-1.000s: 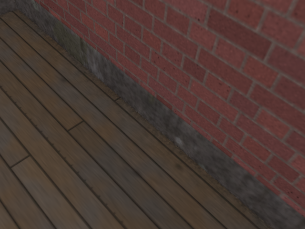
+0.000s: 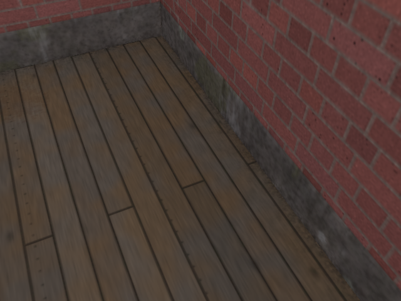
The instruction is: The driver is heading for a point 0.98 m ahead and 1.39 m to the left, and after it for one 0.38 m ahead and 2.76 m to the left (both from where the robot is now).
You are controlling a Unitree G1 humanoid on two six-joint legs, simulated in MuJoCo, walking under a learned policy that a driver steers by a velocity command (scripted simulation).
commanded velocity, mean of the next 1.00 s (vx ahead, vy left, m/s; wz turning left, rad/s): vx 0.47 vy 0.00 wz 0.51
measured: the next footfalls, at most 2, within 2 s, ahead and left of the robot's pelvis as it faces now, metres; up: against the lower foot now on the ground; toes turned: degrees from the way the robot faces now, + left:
right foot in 0.10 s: +0.13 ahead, -0.13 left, +0.00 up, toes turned +0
left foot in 0.60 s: +0.40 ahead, +0.12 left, +0.00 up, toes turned +23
